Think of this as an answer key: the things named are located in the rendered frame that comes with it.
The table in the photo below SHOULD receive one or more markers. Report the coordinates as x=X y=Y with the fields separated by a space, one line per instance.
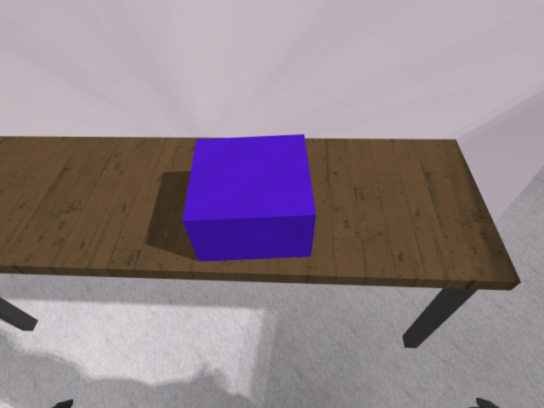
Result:
x=389 y=212

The carton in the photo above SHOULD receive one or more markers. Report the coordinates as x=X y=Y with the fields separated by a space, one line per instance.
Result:
x=250 y=198

